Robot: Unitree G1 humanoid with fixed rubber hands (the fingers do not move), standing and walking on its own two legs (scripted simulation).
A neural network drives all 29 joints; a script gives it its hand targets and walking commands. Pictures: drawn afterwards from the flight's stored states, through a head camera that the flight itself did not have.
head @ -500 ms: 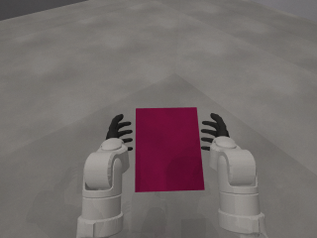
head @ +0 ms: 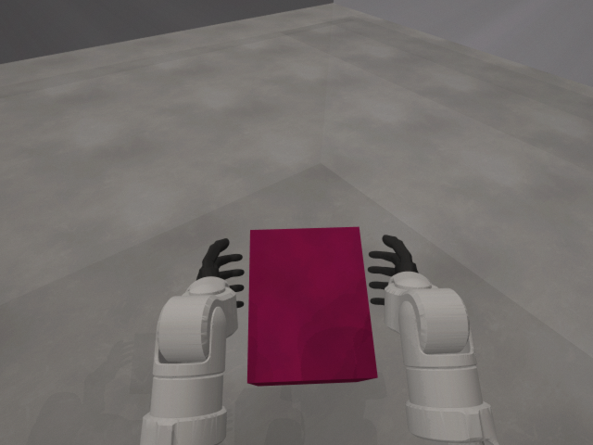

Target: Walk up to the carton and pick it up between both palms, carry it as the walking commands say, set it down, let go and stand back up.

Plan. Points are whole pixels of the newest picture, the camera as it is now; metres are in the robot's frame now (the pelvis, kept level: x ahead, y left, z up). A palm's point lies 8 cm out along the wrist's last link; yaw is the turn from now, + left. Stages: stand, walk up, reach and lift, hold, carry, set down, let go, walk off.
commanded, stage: carry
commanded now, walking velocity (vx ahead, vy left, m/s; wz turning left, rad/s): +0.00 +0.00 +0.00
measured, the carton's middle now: (306, 310) +0.34 +0.02 -0.01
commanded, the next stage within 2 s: none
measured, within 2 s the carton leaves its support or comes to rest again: neither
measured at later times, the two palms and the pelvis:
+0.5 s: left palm (236, 345) +0.22 +0.10 +0.10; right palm (452, 359) +0.21 -0.14 +0.10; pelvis -0.09 -0.01 -0.01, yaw -1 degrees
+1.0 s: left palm out of the picture +0.09 +0.08 +0.06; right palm out of the picture +0.09 -0.16 +0.07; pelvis -0.21 -0.03 -0.02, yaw +2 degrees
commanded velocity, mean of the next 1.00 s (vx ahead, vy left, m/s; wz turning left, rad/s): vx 0.00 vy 0.00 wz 0.00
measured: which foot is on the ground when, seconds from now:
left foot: down 0.00-0.80, up 0.82-0.96, down 0.98-1.00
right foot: down 0.00-0.70, up 0.72-0.78, down 0.80-0.98, up 1.00-1.00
